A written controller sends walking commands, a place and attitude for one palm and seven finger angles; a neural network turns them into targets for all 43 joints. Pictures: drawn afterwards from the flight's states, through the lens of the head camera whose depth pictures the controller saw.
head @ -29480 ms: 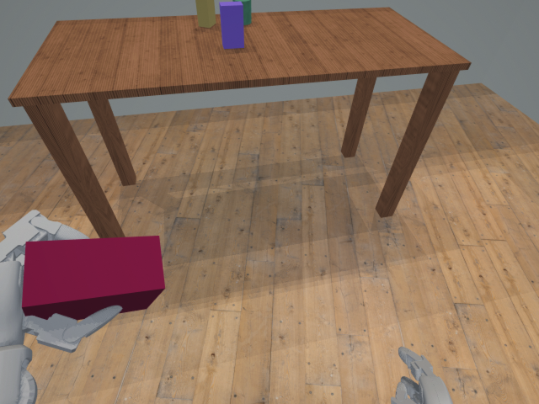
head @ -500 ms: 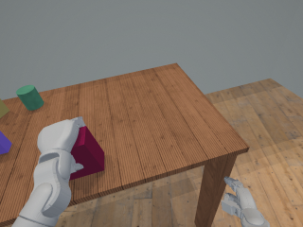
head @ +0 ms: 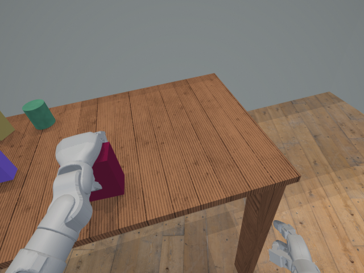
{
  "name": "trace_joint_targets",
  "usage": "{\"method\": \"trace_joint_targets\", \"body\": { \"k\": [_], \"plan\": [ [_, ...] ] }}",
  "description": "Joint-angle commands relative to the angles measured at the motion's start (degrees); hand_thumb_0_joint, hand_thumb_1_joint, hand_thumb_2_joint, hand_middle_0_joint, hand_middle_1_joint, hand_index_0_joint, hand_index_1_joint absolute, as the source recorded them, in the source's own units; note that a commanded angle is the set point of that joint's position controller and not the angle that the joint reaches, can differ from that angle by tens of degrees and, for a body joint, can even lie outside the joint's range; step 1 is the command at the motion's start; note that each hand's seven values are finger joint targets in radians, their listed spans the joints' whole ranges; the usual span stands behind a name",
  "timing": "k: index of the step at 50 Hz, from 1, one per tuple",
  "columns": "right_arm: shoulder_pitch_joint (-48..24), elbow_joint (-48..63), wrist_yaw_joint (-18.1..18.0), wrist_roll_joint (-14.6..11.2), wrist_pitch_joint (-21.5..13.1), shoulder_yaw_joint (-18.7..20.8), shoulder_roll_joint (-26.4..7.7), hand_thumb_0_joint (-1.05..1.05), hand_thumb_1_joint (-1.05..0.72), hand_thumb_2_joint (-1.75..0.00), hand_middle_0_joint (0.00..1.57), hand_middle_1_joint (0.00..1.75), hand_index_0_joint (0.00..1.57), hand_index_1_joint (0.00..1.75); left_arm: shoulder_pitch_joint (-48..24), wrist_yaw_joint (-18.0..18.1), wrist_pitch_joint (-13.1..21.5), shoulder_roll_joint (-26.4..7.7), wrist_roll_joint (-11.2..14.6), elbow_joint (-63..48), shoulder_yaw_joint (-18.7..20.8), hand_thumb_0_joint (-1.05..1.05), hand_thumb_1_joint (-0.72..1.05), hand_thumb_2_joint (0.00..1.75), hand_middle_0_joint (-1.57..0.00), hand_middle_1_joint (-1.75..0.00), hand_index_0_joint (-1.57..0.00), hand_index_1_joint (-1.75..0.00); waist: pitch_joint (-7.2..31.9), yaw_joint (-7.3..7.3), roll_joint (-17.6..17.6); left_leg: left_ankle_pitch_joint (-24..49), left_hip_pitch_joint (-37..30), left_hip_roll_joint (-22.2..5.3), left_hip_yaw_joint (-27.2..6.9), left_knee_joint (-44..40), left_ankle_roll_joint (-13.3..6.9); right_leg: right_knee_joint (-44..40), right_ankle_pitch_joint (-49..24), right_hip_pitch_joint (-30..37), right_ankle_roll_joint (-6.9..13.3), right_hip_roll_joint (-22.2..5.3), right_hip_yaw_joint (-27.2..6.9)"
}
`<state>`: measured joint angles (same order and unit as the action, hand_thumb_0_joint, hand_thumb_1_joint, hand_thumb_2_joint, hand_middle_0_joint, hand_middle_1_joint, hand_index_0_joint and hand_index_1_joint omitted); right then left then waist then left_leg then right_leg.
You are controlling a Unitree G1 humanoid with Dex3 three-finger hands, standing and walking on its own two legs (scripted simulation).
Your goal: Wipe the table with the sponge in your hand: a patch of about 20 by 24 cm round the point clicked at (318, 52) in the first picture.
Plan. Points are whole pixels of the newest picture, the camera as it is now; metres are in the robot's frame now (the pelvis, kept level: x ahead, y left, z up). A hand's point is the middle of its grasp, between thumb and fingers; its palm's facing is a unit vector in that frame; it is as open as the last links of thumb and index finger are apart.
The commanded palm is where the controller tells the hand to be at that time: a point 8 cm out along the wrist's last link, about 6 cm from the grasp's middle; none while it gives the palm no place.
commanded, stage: wipe forward along the middle lane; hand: left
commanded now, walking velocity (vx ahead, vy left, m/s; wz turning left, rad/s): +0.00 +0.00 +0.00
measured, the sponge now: (98, 178) +0.30 +0.25 +0.06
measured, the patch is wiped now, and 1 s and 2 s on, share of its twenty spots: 1.00 1.00 1.00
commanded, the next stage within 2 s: slide back across to the first lane in 1.06 s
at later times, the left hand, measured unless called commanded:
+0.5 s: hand (92, 149) +0.35 +0.27 +0.11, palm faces -0.03 -0.02 -1.00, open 10.2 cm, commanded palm +0.33 +0.28 +0.14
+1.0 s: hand (88, 135) +0.40 +0.31 +0.12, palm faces -0.08 -0.01 -1.00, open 10.2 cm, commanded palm +0.39 +0.31 +0.15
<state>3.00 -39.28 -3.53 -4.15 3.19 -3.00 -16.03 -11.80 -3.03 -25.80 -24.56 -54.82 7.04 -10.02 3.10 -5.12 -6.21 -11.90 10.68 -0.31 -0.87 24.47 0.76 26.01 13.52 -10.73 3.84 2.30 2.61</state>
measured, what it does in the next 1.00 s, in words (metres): stands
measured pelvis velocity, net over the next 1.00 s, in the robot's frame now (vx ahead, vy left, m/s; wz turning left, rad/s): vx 0.00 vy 0.01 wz -0.01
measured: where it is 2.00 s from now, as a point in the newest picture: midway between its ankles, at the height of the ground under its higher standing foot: outside the picture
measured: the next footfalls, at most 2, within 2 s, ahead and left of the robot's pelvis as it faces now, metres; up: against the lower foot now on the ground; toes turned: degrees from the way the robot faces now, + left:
none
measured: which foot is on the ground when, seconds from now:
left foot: down 0.00-1.00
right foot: down 0.00-1.00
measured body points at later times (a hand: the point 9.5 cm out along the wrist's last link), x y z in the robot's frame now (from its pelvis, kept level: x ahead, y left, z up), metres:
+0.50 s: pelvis +0.00 +0.00 +0.00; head -0.02 -0.05 +0.45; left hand +0.34 +0.27 +0.17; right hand +0.18 -0.25 -0.11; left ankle +0.02 +0.13 -0.74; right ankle +0.01 -0.07 -0.74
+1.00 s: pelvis +0.00 +0.01 +0.00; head +0.01 -0.02 +0.45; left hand +0.40 +0.30 +0.17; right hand +0.13 -0.26 -0.13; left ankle +0.02 +0.14 -0.74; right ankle +0.01 -0.07 -0.74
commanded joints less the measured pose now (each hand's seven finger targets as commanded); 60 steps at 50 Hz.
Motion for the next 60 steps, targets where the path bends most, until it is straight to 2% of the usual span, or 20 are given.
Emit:
{"method": "trace_joint_targets", "body": {
  "k": [1, 4, 6, 7, 11, 13, 15, 16, 17, 26, 27, 34, 37, 45, 47, 49, 51, 53, 57, 60],
  "plan": [
    [-12.04, 9.9, -1.12, -0.13, -2.78, 1.92, -5.87, 0.0, -0.9, -0.9, 0.2, 0.3, 0.2, 0.3, -17.29, 1.03, 0.89, -10.7, -0.55, -0.9, 5.51, 0.0, 0.1, 1.3, -1.2, -1.6, -1.2, -1.6, 4.96, 0.95, 10.19, 2.68, -0.47, 2.28, 0.07, -2.1, -3.52, -7.76, -2.14, 0.39, -0.57, -1.53, -6.35],
    [-10.88, 9.48, -1.3, -0.17, -2.55, 2.2, -6.07, 0.0, -0.9, -0.9, 0.2, 0.3, 0.2, 0.3, -17.22, 0.8, 1.48, -9.24, -0.62, 2.3, 4.17, 0.0, 0.1, 1.3, -1.2, -1.6, -1.2, -1.6, 5.56, 1.1, 9.93, 3.7, -0.06, 2.38, 0.54, -1.59, -3.52, -7.14, -4.66, 0.97, -0.75, -1.81, -5.4],
    [-10.69, 9.64, -1.12, -0.29, -2.36, 2.34, -6.25, 0.0, -0.9, -0.9, 0.2, 0.3, 0.2, 0.3, -17.45, 0.83, 2.04, -10.67, -0.72, 2.32, 5.67, 0.0, 0.1, 1.3, -1.2, -1.6, -1.2, -1.6, 6.85, 0.88, 8.72, 3.99, -0.29, 2.42, 0.16, -1.75, -3.46, -7.04, -4.98, 1.42, -0.38, -1.63, -6.08],
    [-10.2, 10.07, -1.14, -0.32, -2.39, 2.26, -6.1, 0.0, -0.9, -0.9, 0.2, 0.3, 0.2, 0.3, -17.46, 0.66, 2.15, -8.2, -0.45, 3.03, 3.3, 0.0, 0.1, 1.3, -1.2, -1.6, -1.2, -1.6, 7.27, 1.14, 8.78, 4.26, 0.12, 2.47, 0.56, -1.37, -3.61, -6.6, -5.66, 1.86, -0.67, -1.93, -4.99],
    [-8.99, 9.49, -1.03, -0.13, -1.87, 2.66, -6.85, 0.0, -0.9, -0.9, 0.2, 0.3, 0.2, 0.3, -17.45, 0.75, 3.07, -12.15, -0.69, 6.41, 6.96, 0.0, 0.1, 1.3, -1.2, -1.6, -1.2, -1.6, 7.32, 1.08, 10.69, 4.85, 1.26, 2.46, 0.42, -0.86, -3.54, -6.27, -8.57, 2.24, -0.7, -1.82, -6.1],
    [-8.11, 9.2, -1.11, -0.37, -1.62, 2.62, -6.82, 0.0, -0.9, -0.9, 0.2, 0.3, 0.2, 0.3, -18.64, 0.58, 3.36, -10.34, -0.72, 8.87, 4.98, 0.0, 0.1, 1.3, -1.2, -1.6, -1.2, -1.6, 5.41, 1.81, 10.7, 3.8, 2.28, 2.37, 0.82, -0.88, -3.58, -6.49, -7.01, 0.8, -1.08, -1.91, -5.32],
    [-7.46, 8.72, -1.18, -0.33, -1.31, 2.88, -7.15, 0.0, -0.9, -0.9, 0.2, 0.3, 0.2, 0.3, -19.61, 0.66, 3.82, -12.06, -1.06, 10.96, 6.11, 0.0, 0.1, 1.3, -1.2, -1.6, -1.2, -1.6, 5.03, 1.88, 10.33, 3.41, 2.59, 2.48, 0.83, -0.64, -3.59, -6.6, -6.66, 0.21, -1.03, -1.81, -5.63],
    [-7.42, 8.88, -1.18, -0.28, -1.27, 2.89, -7.44, 0.0, -0.9, -0.9, 0.2, 0.3, 0.2, 0.3, -20.96, 0.67, 4.11, -13.62, -1.44, 10.8, 7.27, 0.0, 0.1, 1.3, -1.2, -1.6, -1.2, -1.6, 5.97, 1.72, 9.6, 3.37, 2.71, 2.49, 0.51, -0.86, -3.52, -6.62, -6.35, 0.55, -0.66, -1.75, -6.37],
    [-7.03, 9.22, -1.29, -0.4, -1.29, 2.98, -7.07, 0.0, -0.9, -0.9, 0.2, 0.3, 0.2, 0.3, -21.68, 0.59, 4.41, -11.45, -1.24, 11.21, 5.25, 0.0, 0.1, 1.3, -1.2, -1.6, -1.2, -1.6, 6.34, 2.12, 10.55, 3.19, 2.95, 2.58, 1.01, -0.53, -3.71, -6.41, -6.31, 0.68, -1.12, -2.04, -5.66],
    [-4.0, 8.3, -1.62, -0.46, -0.89, 3.44, -7.88, 0.0, -0.9, -0.9, 0.2, 0.3, 0.2, 0.3, -27.7, 0.96, 7.3, -17.21, -1.8, 17.89, 9.18, 0.0, 0.1, 1.3, -1.2, -1.6, -1.2, -1.6, 7.75, 2.56, 8.79, 2.23, 4.65, 2.5, 0.46, -0.49, -3.65, -6.49, -5.09, 0.16, -0.81, -1.95, -6.31],
    [-3.86, 8.41, -1.72, -0.61, -0.89, 3.38, -7.7, 0.0, -0.9, -0.9, 0.2, 0.3, 0.2, 0.3, -28.22, 0.99, 7.57, -15.88, -1.78, 18.79, 7.54, 0.0, 0.1, 1.3, -1.2, -1.6, -1.2, -1.6, 7.05, 2.85, 8.45, 1.55, 4.97, 2.54, 0.78, -0.47, -3.72, -6.57, -3.7, -0.19, -1.06, -2.12, -5.88],
    [-0.62, 7.08, -2.03, -0.74, -1.07, 3.82, -8.15, 0.0, -0.9, -0.9, 0.2, 0.3, 0.2, 0.3, -35.62, 1.49, 10.37, -17.24, -2.4, 24.98, 7.51, 0.0, 0.1, 1.3, -1.2, -1.6, -1.2, -1.6, 7.35, 4.24, 8.54, 0.25, 5.86, 2.28, 0.94, -0.4, -3.76, -7.31, -1.76, -1.99, -1.11, -2.18, -5.99],
    [0.67, 7.14, -1.89, -0.5, -0.89, 4.23, -8.36, 0.0, -0.9, -0.9, 0.2, 0.3, 0.2, 0.3, -33.82, 1.9, 11.62, -19.2, -2.38, 26.21, 9.83, 0.0, 0.1, 1.3, -1.2, -1.6, -1.2, -1.6, 11.53, 3.46, 9.41, 2.84, 5.91, 2.34, 0.84, 0.25, -3.84, -5.9, -6.7, 1.39, -0.93, -2.28, -6.09],
    [2.51, 6.12, -1.6, -0.67, -0.18, 4.54, -8.82, 0.0, -0.9, -0.9, 0.2, 0.3, 0.2, 0.3, -38.26, 2.21, 13.03, -19.9, -2.98, 30.4, 9.27, 0.0, 0.1, 1.3, -1.2, -1.6, -1.2, -1.6, 9.8, 4.57, 9.17, 2.66, 6.99, 2.15, 1.01, 0.03, -3.85, -6.19, -7.27, -0.45, -1.01, -2.18, -5.56],
    [3.02, 5.79, -1.75, -0.57, 0.05, 4.53, -9.07, 0.0, -0.9, -0.9, 0.2, 0.3, 0.2, 0.3, -39.19, 2.27, 13.39, -22.39, -3.3, 31.68, 10.83, 0.0, 0.1, 1.3, -1.2, -1.6, -1.2, -1.6, 10.75, 4.47, 8.58, 3.39, 6.87, 2.24, 0.97, -0.11, -3.97, -5.99, -7.97, 0.26, -0.9, -2.03, -5.39],
    [3.64, 5.6, -1.72, -0.68, 0.02, 4.55, -9.0, 0.0, -0.9, -0.9, 0.2, 0.3, 0.2, 0.3, -41.95, 2.21, 13.74, -20.77, -3.37, 32.68, 9.1, 0.0, 0.1, 1.3, -1.2, -1.6, -1.2, -1.6, 9.75, 5.21, 8.74, 2.85, 6.97, 2.03, 1.04, -0.28, -3.92, -6.45, -7.34, -0.92, -0.93, -2.1, -5.21],
    [3.89, 5.62, -1.76, -0.54, 0.09, 4.6, -9.05, 0.0, -0.9, -0.9, 0.2, 0.3, 0.2, 0.3, -42.28, 2.12, 14.36, -22.49, -3.57, 33.43, 10.95, 0.0, 0.1, 1.3, -1.2, -1.6, -1.2, -1.6, 11.68, 4.54, 8.63, 4.45, 6.9, 2.09, 0.49, -0.59, -3.87, -6.0, -9.22, 0.07, -0.5, -1.97, -5.09],
    [4.72, 5.33, -1.65, -0.63, 0.27, 4.72, -9.01, 0.0, -0.9, -0.9, 0.2, 0.3, 0.2, 0.3, -43.68, 2.26, 14.72, -20.1, -4.08, 34.31, 8.32, 0.0, 0.1, 1.3, -1.2, -1.6, -1.2, -1.6, 11.49, 5.46, 7.8, 4.58, 6.09, 1.97, 0.88, -0.53, -3.89, -6.02, -8.89, -1.18, -0.7, -1.83, -4.16],
    [5.68, 5.01, -1.63, -0.38, 0.47, 5.0, -9.22, 0.0, -0.9, -0.9, 0.2, 0.3, 0.2, 0.3, -44.03, 2.69, 15.4, -20.66, -4.11, 35.74, 9.29, 0.0, 0.1, 1.3, -1.2, -1.6, -1.2, -1.6, 12.78, 5.38, 8.9, 6.85, 5.53, 1.83, 0.69, -0.18, -3.98, -5.57, -12.03, -0.49, -0.46, -1.66, -3.96],
    [4.93, 5.84, -1.26, -0.37, 0.77, 5.26, -9.03, 0.0, -0.9, -0.9, 0.2, 0.3, 0.2, 0.3, -41.37, 3.46, 15.48, -21.19, -3.69, 32.71, 10.6, 0.0, 0.1, 1.3, -1.2, -1.6, -1.2, -1.6, 15.27, 4.07, 6.97, 9.27, 3.9, 1.8, 0.78, -0.24, -3.88, -5.15, -14.19, 1.22, -0.22, -1.73, -3.73]
  ]
}}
